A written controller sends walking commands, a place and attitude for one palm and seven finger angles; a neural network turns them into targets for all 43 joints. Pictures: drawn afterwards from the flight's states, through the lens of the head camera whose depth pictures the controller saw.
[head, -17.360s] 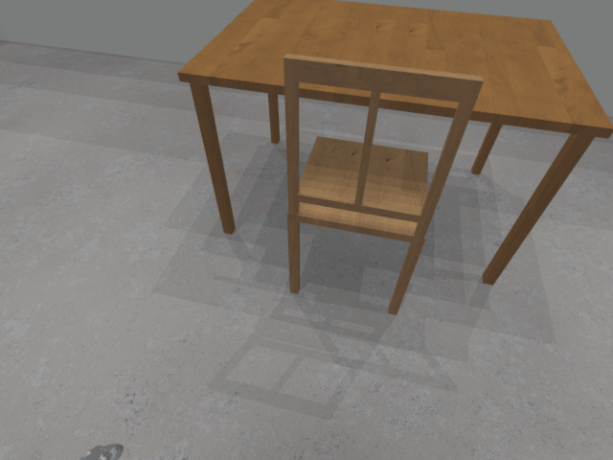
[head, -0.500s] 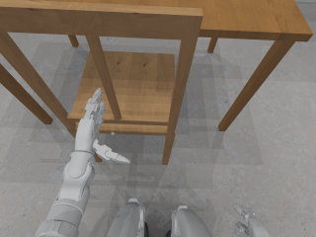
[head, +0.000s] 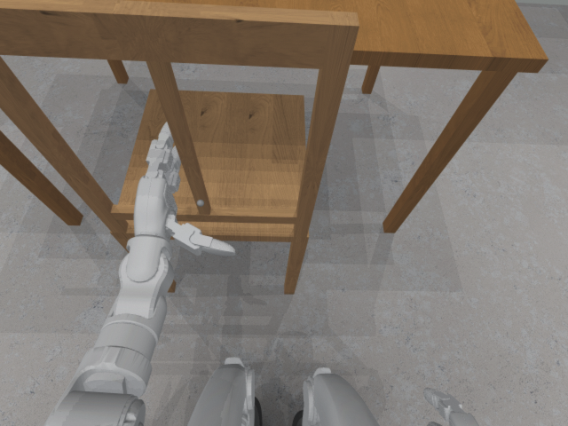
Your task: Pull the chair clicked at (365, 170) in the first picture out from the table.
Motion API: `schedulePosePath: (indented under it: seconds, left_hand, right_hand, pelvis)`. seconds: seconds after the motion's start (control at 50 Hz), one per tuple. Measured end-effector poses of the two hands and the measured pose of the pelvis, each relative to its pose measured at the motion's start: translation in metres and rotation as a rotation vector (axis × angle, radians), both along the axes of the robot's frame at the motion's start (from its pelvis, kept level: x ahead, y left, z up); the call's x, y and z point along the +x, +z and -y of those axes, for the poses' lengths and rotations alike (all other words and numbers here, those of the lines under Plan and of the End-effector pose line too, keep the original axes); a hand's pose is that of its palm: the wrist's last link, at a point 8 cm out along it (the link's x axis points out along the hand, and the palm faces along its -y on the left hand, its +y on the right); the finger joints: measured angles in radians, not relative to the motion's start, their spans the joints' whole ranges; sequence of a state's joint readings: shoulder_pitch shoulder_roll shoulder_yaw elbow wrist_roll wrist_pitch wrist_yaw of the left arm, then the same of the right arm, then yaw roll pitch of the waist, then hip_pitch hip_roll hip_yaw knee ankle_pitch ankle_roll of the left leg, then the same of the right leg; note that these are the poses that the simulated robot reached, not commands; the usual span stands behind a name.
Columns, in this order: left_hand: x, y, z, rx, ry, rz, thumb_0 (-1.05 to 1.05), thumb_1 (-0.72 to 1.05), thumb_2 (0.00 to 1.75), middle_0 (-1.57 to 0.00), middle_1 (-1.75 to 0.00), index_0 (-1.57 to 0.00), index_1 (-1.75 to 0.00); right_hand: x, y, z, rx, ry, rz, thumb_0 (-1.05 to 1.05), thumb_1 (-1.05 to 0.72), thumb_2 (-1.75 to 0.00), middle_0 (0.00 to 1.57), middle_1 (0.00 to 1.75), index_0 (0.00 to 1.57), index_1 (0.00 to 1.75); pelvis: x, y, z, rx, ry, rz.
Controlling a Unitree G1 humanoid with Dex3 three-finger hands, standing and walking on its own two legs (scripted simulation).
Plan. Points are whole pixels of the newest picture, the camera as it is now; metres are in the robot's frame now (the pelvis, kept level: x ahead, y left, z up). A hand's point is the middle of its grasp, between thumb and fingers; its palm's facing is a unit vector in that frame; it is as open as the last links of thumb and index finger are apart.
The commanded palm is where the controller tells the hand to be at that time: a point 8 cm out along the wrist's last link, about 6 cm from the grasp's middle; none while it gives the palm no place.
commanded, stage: push the fingers through the gap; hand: left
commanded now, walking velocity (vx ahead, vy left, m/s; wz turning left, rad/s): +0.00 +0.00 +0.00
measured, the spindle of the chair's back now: (187, 155) +0.49 +0.14 +0.04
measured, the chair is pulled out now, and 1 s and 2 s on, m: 0.00 0.00 0.00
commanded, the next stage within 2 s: hook a spindle and tug to test in 0.78 s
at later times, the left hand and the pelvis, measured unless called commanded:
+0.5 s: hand (199, 179) +0.46 +0.13 +0.03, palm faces +0.01 -1.00 -0.02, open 16.9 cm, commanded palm +0.42 +0.17 +0.03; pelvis +0.00 +0.01 +0.00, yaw -1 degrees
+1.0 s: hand (207, 182) +0.45 +0.11 +0.03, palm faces -0.01 -1.00 -0.04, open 16.8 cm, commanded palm +0.43 +0.16 +0.03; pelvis +0.00 +0.01 +0.00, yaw -1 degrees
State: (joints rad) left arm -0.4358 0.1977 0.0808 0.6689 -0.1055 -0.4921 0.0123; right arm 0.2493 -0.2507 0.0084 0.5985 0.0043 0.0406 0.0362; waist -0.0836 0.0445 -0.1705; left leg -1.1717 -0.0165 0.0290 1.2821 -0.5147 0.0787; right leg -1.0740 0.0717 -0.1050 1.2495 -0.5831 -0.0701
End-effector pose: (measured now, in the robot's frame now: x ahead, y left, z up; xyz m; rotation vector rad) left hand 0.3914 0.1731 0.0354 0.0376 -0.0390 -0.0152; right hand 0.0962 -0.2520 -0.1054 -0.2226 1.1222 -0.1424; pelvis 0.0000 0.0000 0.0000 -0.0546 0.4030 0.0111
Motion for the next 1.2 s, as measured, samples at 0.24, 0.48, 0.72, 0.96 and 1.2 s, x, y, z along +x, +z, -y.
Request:
schedulePosePath:
  seconds: [0.24,0.48,0.72,0.96,1.2]
  left_hand:
    - [0.021,-0.008,-0.004,-0.013,0.013,-0.037,-0.01,-0.50,0.30,-0.06,-0.08,-0.06,-0.08]
    - [0.045,-0.009,-0.007,-0.012,0.024,-0.043,-0.01,-0.50,0.30,-0.06,-0.08,-0.07,-0.08]
    - [0.033,-0.010,-0.002,-0.011,0.015,-0.048,-0.01,-0.50,0.30,-0.06,-0.08,-0.06,-0.08]
    - [0.039,-0.004,0.004,0.011,-0.001,-0.016,-0.01,-0.50,0.30,-0.06,-0.10,-0.07,-0.09]
    - [0.042,-0.006,0.004,0.000,0.031,-0.008,-0.01,-0.50,0.30,-0.20,-0.51,-0.20,-0.51]
  right_hand:
    - [-0.029,-0.001,0.000,0.001,-0.049,-0.073,0.00,-0.90,-0.90,0.20,0.30,0.20,0.30]
    - [-0.046,-0.001,0.001,-0.010,-0.071,-0.125,0.00,-0.90,-0.90,0.20,0.30,0.20,0.30]
    - [-0.041,0.001,-0.005,0.012,-0.067,-0.134,0.00,-0.90,-0.90,0.20,0.30,0.20,0.30]
    - [-0.035,-0.004,-0.002,0.015,-0.058,-0.125,0.00,-0.90,-0.90,0.20,0.30,0.20,0.30]
    - [-0.042,-0.004,0.003,0.012,-0.067,-0.144,0.00,-0.90,-0.90,0.20,0.30,0.20,0.30]
  pelvis:
    - [0.001,0.000,-0.004,-0.003,-0.012,-0.017]
    - [0.001,-0.003,-0.006,-0.008,-0.014,-0.034]
    - [0.004,0.002,-0.008,-0.008,-0.014,-0.024]
    - [0.002,-0.001,-0.006,-0.008,-0.010,-0.028]
    - [0.003,-0.002,-0.001,-0.003,-0.012,-0.035]
